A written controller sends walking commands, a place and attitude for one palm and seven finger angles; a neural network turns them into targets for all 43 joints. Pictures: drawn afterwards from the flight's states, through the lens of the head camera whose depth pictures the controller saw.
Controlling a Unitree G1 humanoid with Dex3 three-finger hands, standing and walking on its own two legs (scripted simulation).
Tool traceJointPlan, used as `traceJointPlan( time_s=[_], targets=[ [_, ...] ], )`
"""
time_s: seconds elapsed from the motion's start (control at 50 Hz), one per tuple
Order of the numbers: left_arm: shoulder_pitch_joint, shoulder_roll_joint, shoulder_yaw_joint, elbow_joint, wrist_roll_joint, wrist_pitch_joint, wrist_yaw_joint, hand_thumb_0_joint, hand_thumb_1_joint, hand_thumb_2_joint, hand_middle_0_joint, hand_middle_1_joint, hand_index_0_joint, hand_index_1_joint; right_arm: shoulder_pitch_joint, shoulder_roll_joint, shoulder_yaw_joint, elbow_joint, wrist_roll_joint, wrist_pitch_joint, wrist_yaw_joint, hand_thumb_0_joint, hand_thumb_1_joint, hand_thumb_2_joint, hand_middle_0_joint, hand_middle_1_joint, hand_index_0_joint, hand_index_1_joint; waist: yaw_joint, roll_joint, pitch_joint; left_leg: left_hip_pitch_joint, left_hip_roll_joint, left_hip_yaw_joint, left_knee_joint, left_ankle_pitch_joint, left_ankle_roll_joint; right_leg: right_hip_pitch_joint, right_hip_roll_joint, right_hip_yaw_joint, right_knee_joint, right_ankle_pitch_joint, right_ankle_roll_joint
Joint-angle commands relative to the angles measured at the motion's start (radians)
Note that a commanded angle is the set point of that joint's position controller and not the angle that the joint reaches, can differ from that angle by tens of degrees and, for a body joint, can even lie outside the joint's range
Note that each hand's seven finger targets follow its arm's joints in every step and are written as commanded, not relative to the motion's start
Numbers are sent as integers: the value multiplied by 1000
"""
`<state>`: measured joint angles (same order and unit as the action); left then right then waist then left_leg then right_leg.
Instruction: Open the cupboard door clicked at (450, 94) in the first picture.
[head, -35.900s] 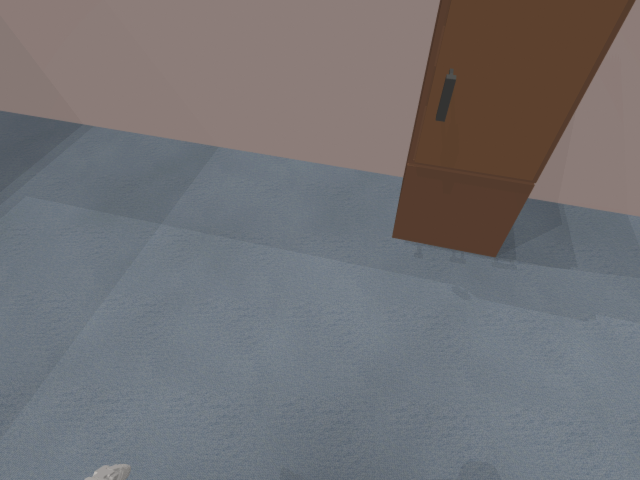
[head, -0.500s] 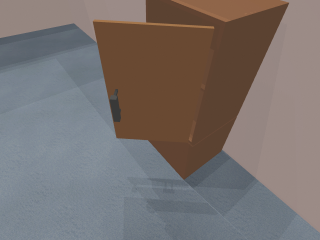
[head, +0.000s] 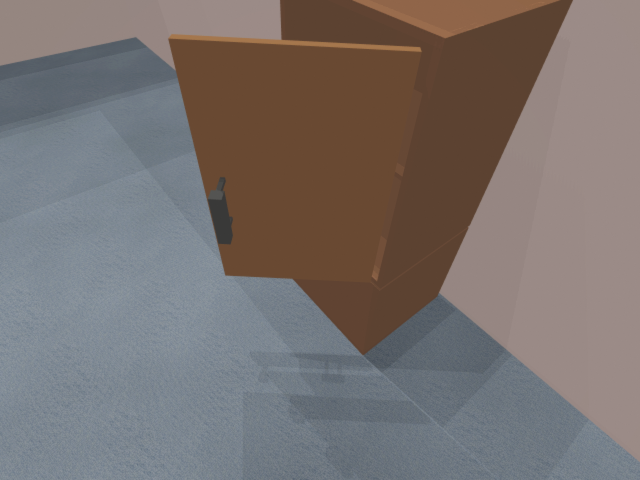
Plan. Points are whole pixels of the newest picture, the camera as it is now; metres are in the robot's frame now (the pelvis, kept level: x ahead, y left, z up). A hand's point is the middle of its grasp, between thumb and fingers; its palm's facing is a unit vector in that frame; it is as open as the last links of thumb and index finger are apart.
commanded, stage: shuffle to correct the standing spot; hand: left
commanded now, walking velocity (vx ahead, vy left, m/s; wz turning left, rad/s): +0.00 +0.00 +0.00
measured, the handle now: (223, 210) +0.62 +0.23 -0.08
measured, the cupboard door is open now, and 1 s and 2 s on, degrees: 49 49 49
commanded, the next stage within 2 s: come to a stop and stand still in 0.32 s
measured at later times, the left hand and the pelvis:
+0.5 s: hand out of the picture +0.05 +0.20 -0.19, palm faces +0.00 -0.99 -0.13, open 7.4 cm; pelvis +0.07 +0.04 -0.01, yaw -3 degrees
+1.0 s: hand (198, 435) +0.22 +0.20 -0.18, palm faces +0.00 -0.99 -0.17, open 7.4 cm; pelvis +0.12 +0.04 +0.00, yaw +0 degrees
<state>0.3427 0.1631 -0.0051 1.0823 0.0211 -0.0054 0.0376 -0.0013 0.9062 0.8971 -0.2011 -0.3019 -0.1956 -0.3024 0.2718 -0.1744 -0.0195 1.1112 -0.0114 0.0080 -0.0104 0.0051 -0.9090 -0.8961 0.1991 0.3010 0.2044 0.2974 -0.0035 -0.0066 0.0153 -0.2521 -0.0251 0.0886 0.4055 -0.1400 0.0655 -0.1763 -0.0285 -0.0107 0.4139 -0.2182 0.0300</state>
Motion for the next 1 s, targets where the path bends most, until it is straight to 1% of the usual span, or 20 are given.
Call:
traceJointPlan(
  time_s=[0.0,0.06,0.12,0.18,0.24,0.3,0.32,0.34,0.36,0.38,0.4,0.42,0.44,0.5,0.54,0.58,0.62,0.8,0.9,0.98],
  targets=[
    [62,112,19,-29,3,-17,8,0,900,900,-200,-300,-200,-300,21,-123,-21,-38,4,-24,-5,0,-900,-900,200,300,200,300,1,0,56,12,138,-178,-128,-153,-32,-71,-76,84,-91,-16,-51],
    [78,89,16,-18,2,-16,6,0,900,900,-200,-300,-200,-300,38,-101,-14,-27,0,-22,-3,0,-900,-900,200,300,200,300,1,1,26,30,129,-166,-116,-202,-34,-58,-78,86,-91,-75,-51],
    [92,97,26,-22,7,-6,1,0,900,900,-200,-300,-200,-300,44,-90,-14,-36,-5,-11,0,0,-900,-900,200,300,200,300,9,-37,90,-37,100,-146,-67,-315,-33,-96,-91,128,-117,-257,-70],
    [107,121,40,-32,6,-2,-3,0,900,900,-200,-300,-200,-300,52,-76,-13,-53,-7,-9,3,0,-900,-900,200,300,200,300,16,-87,124,-88,62,-95,42,-295,-36,-107,-135,197,-159,-356,-104],
    [111,138,58,-44,1,-5,-3,0,900,900,-200,-300,-200,-300,64,-60,-12,-73,-10,-18,2,0,-900,-900,200,300,200,300,13,-138,129,-133,45,-32,181,-217,-46,-79,-204,269,-180,-366,-157],
    [89,131,65,-59,4,-6,-3,0,900,900,-200,-300,-200,-300,108,-56,-14,-79,-7,-29,3,0,-900,-900,200,300,200,300,-11,-80,134,-65,55,-24,136,-217,-41,-119,-188,213,-102,-276,-158],
    [72,119,64,-66,5,-3,-7,0,900,900,-200,-300,-200,-300,142,-61,-14,-71,-5,-34,2,0,-900,-900,200,300,200,300,-24,-30,137,-8,62,-57,70,-221,-32,-160,-140,152,-26,-253,-138],
    [59,88,59,-73,6,0,-11,0,900,900,-200,-300,-200,-300,193,-91,-20,-56,-7,-41,-2,0,-900,-900,200,300,200,300,-42,105,126,87,139,-192,-39,-226,7,-241,-60,59,131,-219,-101],
    [38,50,51,-87,8,-1,-14,0,900,900,-200,-300,-200,-300,285,-149,-36,-34,-13,-46,-11,0,-900,-900,200,300,200,300,-71,268,108,210,291,-431,-187,-227,61,-380,21,-72,392,-242,-57],
    [-7,54,44,-111,13,-9,-11,0,900,900,-200,-300,-200,-300,325,-145,-31,-26,-10,-48,-23,0,-900,-900,200,300,200,300,-78,227,134,258,366,-518,-229,-130,126,-494,-1,-37,569,-305,-55],
    [-36,54,48,-108,13,-17,-13,0,900,900,-200,-300,-200,-300,302,-115,-21,-30,-8,-53,-27,0,-900,-900,200,300,200,300,-67,94,133,239,382,-493,-211,-25,168,-513,-50,1,663,-267,-62],
    [-45,42,48,-100,10,-21,-16,0,900,900,-200,-300,-200,-300,259,-90,-13,-42,-7,-59,-27,0,-900,-900,200,300,200,300,-45,7,134,195,364,-419,-199,87,177,-488,-78,15,681,-214,-55],
    [-33,21,44,-90,8,-19,-17,0,900,900,-200,-300,-200,-300,230,-72,-4,-48,-6,-68,-30,0,-900,-900,200,300,200,300,-25,-17,110,170,327,-337,-187,251,156,-435,-85,16,658,-159,-41],
    [22,-4,37,-54,-3,8,-6,0,900,900,-200,-300,-200,-300,179,-47,10,-37,4,-80,-50,0,-900,-900,200,300,200,300,21,50,39,156,249,-169,-126,756,51,-284,-61,3,529,-55,-10],
    [30,5,41,-47,-4,26,6,0,900,900,-200,-300,-200,-300,179,-48,6,-22,7,-71,-59,0,-900,-900,200,300,200,300,22,80,7,197,240,-141,-99,864,-4,-255,-35,-13,477,-26,-10],
    [0,22,47,-55,-4,36,13,0,900,900,-200,-300,-200,-300,185,-40,-2,-10,7,-56,-66,0,-900,-900,200,300,200,300,13,106,20,221,250,-144,-79,907,-26,-265,-17,-25,448,-36,-12],
    [-46,29,56,-76,-1,44,15,0,900,900,-200,-300,-200,-300,196,-40,-18,-7,3,-43,-70,0,-900,-900,200,300,200,300,-4,103,26,250,261,-154,-59,934,-19,-299,1,-27,461,-46,-12],
    [-185,43,77,-153,4,53,13,0,900,900,-200,-300,-200,-300,174,-38,-49,-30,-13,-20,-77,0,-900,-900,200,300,200,300,-37,96,16,338,291,-204,5,907,74,-408,20,18,553,-120,-10],
    [-218,41,69,-176,4,47,11,0,900,900,-200,-300,-200,-300,143,-57,-58,-52,-16,-15,-66,0,-900,-900,200,300,200,300,-42,104,2,317,287,-192,28,890,81,-307,6,-7,389,-137,-26],
    [-137,59,67,-163,3,31,13,0,900,900,-200,-300,-200,-300,106,-80,-59,-69,-7,-15,-53,0,-900,-900,200,300,200,300,-4,97,-25,263,258,-163,89,897,44,-126,12,-41,175,-34,-45]
  ],
)
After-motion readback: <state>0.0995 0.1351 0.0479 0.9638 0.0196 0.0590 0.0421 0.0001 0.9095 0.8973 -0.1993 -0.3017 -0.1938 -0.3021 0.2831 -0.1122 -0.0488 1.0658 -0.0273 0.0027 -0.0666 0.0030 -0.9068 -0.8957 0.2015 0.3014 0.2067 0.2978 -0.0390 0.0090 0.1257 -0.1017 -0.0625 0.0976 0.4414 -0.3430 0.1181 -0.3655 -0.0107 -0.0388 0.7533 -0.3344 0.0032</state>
